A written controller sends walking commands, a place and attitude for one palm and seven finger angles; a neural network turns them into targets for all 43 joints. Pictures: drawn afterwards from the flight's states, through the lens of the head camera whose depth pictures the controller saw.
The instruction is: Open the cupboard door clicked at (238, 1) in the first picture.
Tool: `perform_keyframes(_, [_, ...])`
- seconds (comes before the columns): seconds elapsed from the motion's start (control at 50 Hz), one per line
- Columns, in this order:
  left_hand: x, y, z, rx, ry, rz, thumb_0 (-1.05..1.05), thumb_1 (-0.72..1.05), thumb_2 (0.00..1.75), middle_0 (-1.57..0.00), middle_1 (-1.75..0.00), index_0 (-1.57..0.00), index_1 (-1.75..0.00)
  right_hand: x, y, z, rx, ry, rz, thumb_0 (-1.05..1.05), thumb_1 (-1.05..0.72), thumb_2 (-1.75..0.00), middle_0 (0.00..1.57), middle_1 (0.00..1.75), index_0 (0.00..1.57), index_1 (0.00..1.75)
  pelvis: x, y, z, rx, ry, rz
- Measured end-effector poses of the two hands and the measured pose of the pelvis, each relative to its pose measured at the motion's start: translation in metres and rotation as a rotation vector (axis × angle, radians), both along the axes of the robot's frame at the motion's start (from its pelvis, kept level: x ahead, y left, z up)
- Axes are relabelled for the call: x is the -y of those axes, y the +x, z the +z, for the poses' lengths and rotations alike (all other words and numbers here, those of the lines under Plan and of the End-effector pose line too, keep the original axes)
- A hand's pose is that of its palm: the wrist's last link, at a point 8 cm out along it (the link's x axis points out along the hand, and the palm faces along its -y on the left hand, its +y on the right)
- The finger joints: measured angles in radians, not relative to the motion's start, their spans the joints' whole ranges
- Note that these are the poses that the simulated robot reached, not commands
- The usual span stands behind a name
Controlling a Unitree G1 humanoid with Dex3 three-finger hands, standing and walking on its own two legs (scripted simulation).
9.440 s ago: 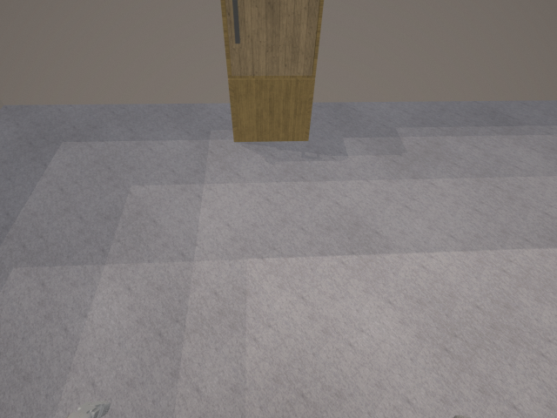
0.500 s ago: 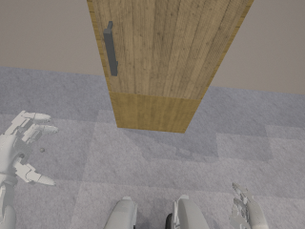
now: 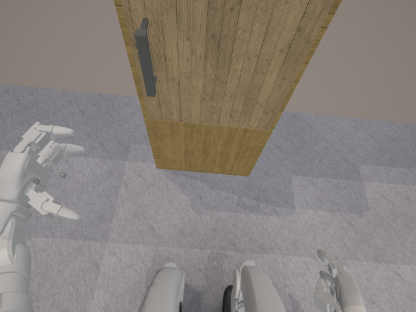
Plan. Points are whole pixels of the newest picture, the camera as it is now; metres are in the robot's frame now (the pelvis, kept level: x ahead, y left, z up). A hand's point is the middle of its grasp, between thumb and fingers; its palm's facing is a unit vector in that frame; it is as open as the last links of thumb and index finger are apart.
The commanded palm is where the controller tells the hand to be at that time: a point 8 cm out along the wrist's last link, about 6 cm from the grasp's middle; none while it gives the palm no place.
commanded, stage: move the hooked fingers beside the handle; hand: left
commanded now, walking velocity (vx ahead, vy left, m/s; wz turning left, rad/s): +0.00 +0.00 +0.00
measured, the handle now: (148, 60) +0.63 +0.18 +0.04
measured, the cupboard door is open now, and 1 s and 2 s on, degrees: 0 0 0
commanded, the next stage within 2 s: none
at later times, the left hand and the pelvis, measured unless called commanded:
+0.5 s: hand (90, 128) +0.43 +0.26 +0.04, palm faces -0.03 -1.00 -0.03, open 14.0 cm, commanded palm +0.42 +0.30 +0.04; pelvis +0.00 +0.01 +0.00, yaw -1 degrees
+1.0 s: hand (105, 96) +0.52 +0.25 +0.03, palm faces -0.01 -1.00 -0.02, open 14.0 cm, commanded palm +0.52 +0.29 +0.03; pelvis +0.00 +0.01 -0.02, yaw -2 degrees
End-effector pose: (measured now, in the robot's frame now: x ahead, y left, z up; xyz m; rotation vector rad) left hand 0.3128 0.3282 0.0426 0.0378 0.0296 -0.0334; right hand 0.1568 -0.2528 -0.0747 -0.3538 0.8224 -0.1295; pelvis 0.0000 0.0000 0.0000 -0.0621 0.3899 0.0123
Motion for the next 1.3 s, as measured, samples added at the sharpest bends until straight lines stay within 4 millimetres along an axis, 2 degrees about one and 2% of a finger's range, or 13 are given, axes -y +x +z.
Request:
perform_keyframes(0.26, [0.005, 0.042, 0.000, -0.009, 0.000, 0.028, -0.02, -0.50, 0.30, -0.31, -1.20, -0.30, -1.20, 0.005, -0.042, -0.005, -0.134, 0.003, -0.073, 0.01, -0.90, -0.90, 0.21, 0.30, 0.20, 0.30, -0.004, 0.001, 0.005, -0.019, 0.007, -0.016])
perform_keyframes(0.54, [0.020, 0.109, -0.005, -0.012, -0.004, 0.012, -0.02, -0.50, 0.30, -0.31, -1.20, -0.30, -1.20, 0.012, -0.080, -0.016, -0.290, -0.016, -0.148, 0.01, -0.90, -0.90, 0.21, 0.30, 0.20, 0.30, -0.006, 0.003, 0.000, -0.057, 0.003, -0.027])
perform_keyframes(0.76, [0.015, 0.142, -0.007, -0.015, -0.002, 0.037, -0.02, -0.50, 0.30, -0.31, -1.20, -0.30, -1.20, 0.013, -0.107, -0.023, -0.400, -0.023, -0.183, 0.00, -0.90, -0.90, 0.21, 0.30, 0.20, 0.30, -0.005, 0.002, -0.005, -0.085, -0.002, -0.030])
perform_keyframes(0.94, [0.022, 0.173, -0.008, -0.011, -0.011, 0.020, -0.02, -0.50, 0.30, -0.30, -1.20, -0.30, -1.20, 0.016, -0.127, -0.027, -0.476, -0.049, -0.205, 0.00, -0.90, -0.90, 0.21, 0.30, 0.20, 0.30, -0.006, -0.001, -0.013, -0.116, -0.014, -0.026])
perform_keyframes(1.12, [0.025, 0.208, -0.010, -0.009, -0.007, 0.029, -0.02, -0.50, 0.30, -0.31, -1.20, -0.30, -1.20, 0.012, -0.150, -0.029, -0.541, -0.063, -0.234, 0.00, -0.90, -0.90, 0.21, 0.30, 0.20, 0.30, -0.008, -0.005, -0.022, -0.154, -0.028, -0.031])
perform_keyframes(1.3, [0.029, 0.238, -0.011, -0.021, -0.005, 0.026, -0.02, -0.50, 0.30, -0.30, -1.20, -0.30, -1.20, 0.000, -0.179, -0.031, -0.638, -0.051, -0.271, 0.00, -0.90, -0.90, 0.21, 0.30, 0.20, 0.30, -0.011, -0.006, -0.029, -0.190, -0.040, -0.035])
